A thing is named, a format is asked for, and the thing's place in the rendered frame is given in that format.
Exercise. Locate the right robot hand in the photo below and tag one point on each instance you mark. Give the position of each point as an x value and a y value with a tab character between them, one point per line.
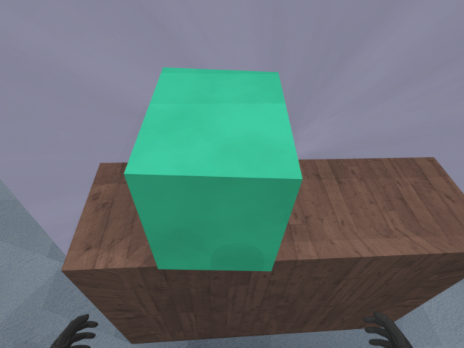
396	338

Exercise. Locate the pedestal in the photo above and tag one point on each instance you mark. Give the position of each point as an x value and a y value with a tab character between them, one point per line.
364	235

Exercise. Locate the left robot hand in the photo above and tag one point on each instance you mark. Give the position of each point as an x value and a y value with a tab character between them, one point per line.
70	335

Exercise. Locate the carton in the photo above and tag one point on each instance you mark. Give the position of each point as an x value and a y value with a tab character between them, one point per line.
214	172

